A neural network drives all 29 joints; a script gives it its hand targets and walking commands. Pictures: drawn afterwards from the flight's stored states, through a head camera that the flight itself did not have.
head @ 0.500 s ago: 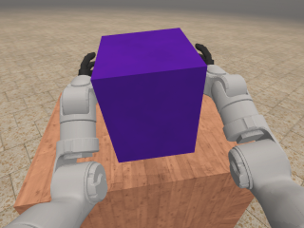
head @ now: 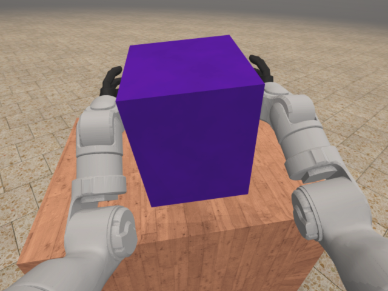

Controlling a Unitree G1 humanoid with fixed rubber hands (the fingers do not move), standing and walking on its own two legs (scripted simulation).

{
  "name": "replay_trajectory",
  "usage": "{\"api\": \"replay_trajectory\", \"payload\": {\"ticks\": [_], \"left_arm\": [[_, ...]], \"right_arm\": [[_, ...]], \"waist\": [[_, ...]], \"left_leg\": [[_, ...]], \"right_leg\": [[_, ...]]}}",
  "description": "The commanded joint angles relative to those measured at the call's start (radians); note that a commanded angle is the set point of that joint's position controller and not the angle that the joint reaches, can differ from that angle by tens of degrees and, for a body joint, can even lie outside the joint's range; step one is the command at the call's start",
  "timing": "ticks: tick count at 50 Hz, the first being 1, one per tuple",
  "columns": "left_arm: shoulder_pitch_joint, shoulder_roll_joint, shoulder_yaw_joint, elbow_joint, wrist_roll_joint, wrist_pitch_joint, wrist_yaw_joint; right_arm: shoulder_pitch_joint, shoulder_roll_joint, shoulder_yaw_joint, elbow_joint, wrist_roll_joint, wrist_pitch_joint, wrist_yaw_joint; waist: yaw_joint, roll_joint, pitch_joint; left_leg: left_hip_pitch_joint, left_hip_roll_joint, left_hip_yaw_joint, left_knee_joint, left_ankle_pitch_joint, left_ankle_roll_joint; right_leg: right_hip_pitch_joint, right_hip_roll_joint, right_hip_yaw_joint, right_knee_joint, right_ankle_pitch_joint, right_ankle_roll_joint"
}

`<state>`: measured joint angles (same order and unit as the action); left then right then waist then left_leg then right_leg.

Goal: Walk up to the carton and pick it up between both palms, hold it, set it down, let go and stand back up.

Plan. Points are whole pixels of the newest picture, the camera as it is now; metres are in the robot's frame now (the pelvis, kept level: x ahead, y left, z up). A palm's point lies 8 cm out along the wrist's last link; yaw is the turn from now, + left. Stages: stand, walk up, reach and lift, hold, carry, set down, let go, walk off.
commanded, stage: hold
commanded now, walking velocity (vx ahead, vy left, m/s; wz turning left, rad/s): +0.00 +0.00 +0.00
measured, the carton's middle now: (190, 121) +0.36 +0.00 +0.23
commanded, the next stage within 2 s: none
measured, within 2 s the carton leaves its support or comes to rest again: neither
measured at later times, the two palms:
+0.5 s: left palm (111, 104) +0.36 +0.15 +0.27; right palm (262, 92) +0.37 -0.14 +0.29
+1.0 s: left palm (102, 109) +0.36 +0.17 +0.26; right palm (252, 96) +0.37 -0.12 +0.28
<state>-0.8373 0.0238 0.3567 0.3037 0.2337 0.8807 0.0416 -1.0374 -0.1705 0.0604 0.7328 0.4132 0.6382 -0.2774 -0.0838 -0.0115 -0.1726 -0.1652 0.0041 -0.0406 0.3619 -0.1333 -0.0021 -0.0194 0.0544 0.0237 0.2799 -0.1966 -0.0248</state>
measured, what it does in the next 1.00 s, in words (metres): stands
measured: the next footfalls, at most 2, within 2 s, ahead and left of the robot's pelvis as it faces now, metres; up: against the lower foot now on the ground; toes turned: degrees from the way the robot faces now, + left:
none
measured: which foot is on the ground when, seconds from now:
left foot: down 0.00-1.00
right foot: down 0.00-1.00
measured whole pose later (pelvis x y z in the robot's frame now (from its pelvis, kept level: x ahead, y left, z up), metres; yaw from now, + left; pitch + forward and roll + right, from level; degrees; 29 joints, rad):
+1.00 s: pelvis +0.00 +0.00 +0.00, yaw +0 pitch -2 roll -1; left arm -0.82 0.06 0.32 0.29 0.19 0.90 0.06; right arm -1.03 -0.16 0.06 0.71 0.42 0.65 -0.30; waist -0.06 -0.01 -0.17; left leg -0.20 0.00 -0.05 0.38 -0.13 0.00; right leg -0.06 0.05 0.02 0.30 -0.20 -0.02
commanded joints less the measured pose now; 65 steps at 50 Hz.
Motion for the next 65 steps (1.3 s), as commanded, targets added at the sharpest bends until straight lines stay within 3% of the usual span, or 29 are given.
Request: {"api": "replay_trajectory", "payload": {"ticks": [1, 34, 35, 36, 37, 41, 49, 57, 65], "left_arm": [[-0.886, -0.552, -0.435, -0.175, -0.194, -0.102, -0.154], [-0.887, -0.549, -0.431, -0.164, -0.19, -0.101, -0.156], [-0.811, -0.462, -0.354, -0.08, -0.121, -0.087, -0.16], [-0.813, -0.479, -0.377, -0.095, -0.136, -0.087, -0.171], [-0.832, -0.493, -0.394, -0.121, -0.152, -0.091, -0.174], [-0.905, -0.536, -0.472, -0.199, -0.231, -0.105, -0.152], [-0.898, -0.566, -0.502, -0.213, -0.271, -0.093, -0.136], [-0.885, -0.554, -0.486, -0.233, -0.254, -0.079, -0.129], [-0.877, -0.538, -0.459, -0.216, -0.224, -0.075, -0.13]], "right_arm": [[-0.76, 0.669, 0.189, -0.341, 0.143, -0.035, 0.124], [-0.764, 0.669, 0.185, -0.337, 0.138, -0.036, 0.125], [-0.728, 0.698, 0.212, -0.255, 0.145, -0.019, 0.118], [-0.733, 0.696, 0.219, -0.285, 0.151, -0.021, 0.116], [-0.756, 0.706, 0.218, -0.304, 0.158, -0.027, 0.114], [-0.787, 0.717, 0.221, -0.383, 0.184, -0.034, 0.113], [-0.758, 0.682, 0.18, -0.369, 0.149, -0.01, 0.115], [-0.743, 0.662, 0.191, -0.361, 0.164, 0.007, 0.123], [-0.755, 0.67, 0.206, -0.354, 0.181, 0.006, 0.13]], "waist": [[-0.006, 0.054, -0.368], [-0.005, 0.051, -0.358], [0.075, 0.005, -0.261], [0.043, -0.003, -0.29], [0.058, 0.02, -0.313], [0.02, 0.046, -0.396], [-0.014, 0.08, -0.392], [0.001, 0.093, -0.405], [0.027, 0.067, -0.391]], "left_leg": [[0.308, -0.021, -0.002, 0.013, 0.213, -0.034], [0.299, -0.022, 0.001, 0.01, 0.201, -0.031], [0.264, -0.035, 0.0, 0.001, 0.165, -0.005], [0.266, -0.031, 0.006, -0.01, 0.144, -0.001], [0.256, -0.033, -0.002, -0.007, 0.154, -0.002], [0.304, -0.033, 0.004, 0.034, 0.244, -0.026], [0.272, -0.016, 0.003, 0.019, 0.176, -0.047], [0.284, -0.008, -0.008, 0.029, 0.229, -0.062], [0.291, -0.009, -0.01, 0.034, 0.259, -0.051]], "right_leg": [[-0.088, 0.013, -0.008, -0.048, 0.234, 0.095], [-0.089, 0.011, -0.006, -0.051, 0.225, 0.094], [-0.096, -0.011, -0.003, -0.05, 0.219, 0.12], [-0.088, -0.003, 0.001, -0.041, 0.222, 0.12], [-0.077, -0.007, 0.001, -0.038, 0.214, 0.117], [-0.113, 0.004, -0.005, -0.031, 0.264, 0.118], [-0.12, 0.009, -0.003, -0.036, 0.171, 0.09], [-0.099, 0.021, -0.008, -0.023, 0.196, 0.083], [-0.094, 0.025, -0.006, -0.024, 0.217, 0.086]]}}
